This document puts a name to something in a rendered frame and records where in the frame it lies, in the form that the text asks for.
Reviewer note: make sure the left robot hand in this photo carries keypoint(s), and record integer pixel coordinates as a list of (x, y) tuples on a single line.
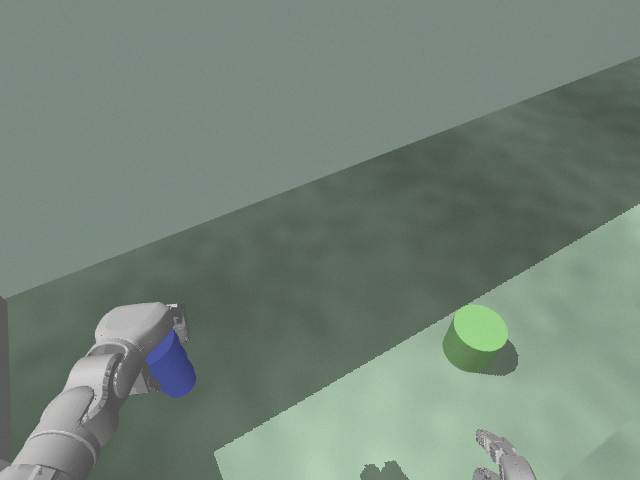
[(145, 325)]

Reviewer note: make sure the right robot hand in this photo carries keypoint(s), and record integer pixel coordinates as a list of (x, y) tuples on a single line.
[(502, 452)]

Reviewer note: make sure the left robot arm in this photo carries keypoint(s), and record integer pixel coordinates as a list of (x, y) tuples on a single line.
[(67, 442)]

